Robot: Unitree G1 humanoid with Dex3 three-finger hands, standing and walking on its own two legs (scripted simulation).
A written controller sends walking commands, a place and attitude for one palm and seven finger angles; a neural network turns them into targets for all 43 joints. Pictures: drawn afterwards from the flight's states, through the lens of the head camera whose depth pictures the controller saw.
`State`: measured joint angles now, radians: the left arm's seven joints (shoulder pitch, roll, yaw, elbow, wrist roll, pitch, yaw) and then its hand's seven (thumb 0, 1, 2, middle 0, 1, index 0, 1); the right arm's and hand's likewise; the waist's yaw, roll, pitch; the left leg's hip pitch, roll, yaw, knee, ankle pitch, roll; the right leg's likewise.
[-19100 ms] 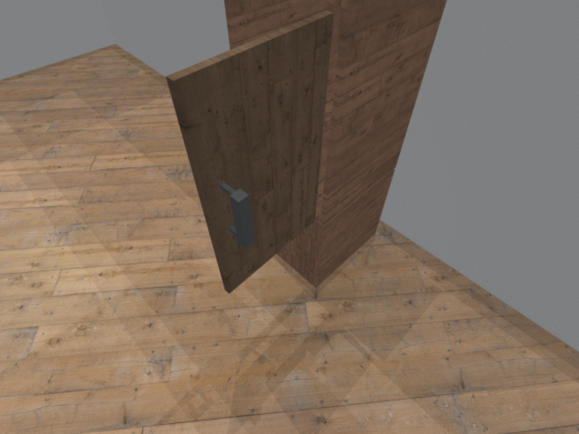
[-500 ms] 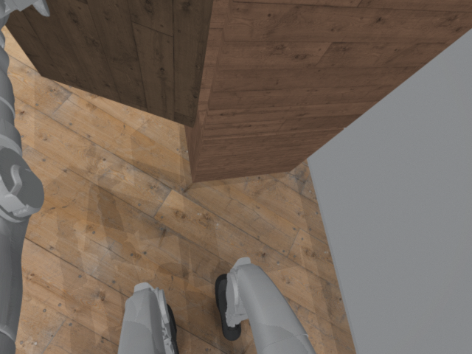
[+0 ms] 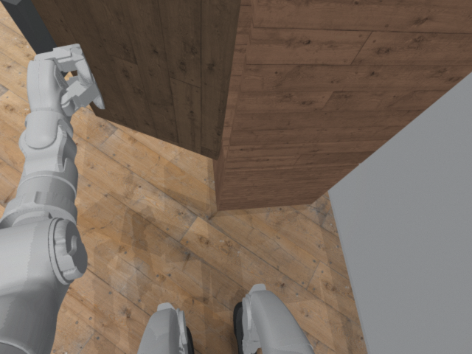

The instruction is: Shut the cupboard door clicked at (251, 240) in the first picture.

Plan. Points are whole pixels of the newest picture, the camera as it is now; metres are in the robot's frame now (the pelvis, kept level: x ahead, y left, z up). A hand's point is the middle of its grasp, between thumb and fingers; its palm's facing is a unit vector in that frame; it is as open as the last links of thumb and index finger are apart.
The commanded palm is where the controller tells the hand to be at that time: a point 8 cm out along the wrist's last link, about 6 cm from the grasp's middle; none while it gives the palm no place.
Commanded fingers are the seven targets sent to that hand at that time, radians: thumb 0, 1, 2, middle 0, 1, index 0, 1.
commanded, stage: pull the fist back off the door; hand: left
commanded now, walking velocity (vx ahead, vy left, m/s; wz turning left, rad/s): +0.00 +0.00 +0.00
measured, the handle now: (48, 31) +0.65 +0.25 +0.05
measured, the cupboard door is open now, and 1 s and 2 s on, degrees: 64 64 64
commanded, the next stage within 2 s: draw the hand back to the body in 0.24 s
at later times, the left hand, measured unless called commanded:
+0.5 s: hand (88, 109) +0.48 +0.16 +0.08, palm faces +0.03 -1.00 -0.04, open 3.1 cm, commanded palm +0.43 +0.21 +0.08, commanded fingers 0.00 0.90 0.90 -1.30 -1.50 -1.30 -1.50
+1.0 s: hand out of the picture +0.34 +0.21 +0.16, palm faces +0.17 -0.97 -0.20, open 3.1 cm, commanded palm +0.29 +0.26 +0.18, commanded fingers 0.00 0.90 0.90 -0.94 -1.11 -0.94 -1.11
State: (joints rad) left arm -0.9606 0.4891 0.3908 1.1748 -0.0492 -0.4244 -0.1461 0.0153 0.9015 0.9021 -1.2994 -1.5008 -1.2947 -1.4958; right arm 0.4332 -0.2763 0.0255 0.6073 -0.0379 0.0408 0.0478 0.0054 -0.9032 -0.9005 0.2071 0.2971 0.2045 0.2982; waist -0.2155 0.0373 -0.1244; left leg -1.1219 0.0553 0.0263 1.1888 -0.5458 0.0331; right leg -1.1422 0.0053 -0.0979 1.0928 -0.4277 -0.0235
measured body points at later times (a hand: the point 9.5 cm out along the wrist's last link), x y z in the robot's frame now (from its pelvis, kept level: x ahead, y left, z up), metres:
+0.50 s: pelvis +0.00 +0.00 +0.01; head +0.13 +0.01 +0.45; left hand +0.47 +0.22 +0.08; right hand +0.06 -0.25 -0.11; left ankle +0.00 +0.10 -0.64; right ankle +0.04 -0.11 -0.64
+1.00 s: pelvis +0.02 +0.00 +0.08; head +0.04 -0.01 +0.53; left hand +0.32 +0.26 +0.17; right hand +0.19 -0.24 -0.01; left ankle +0.00 +0.10 -0.64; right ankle +0.04 -0.11 -0.64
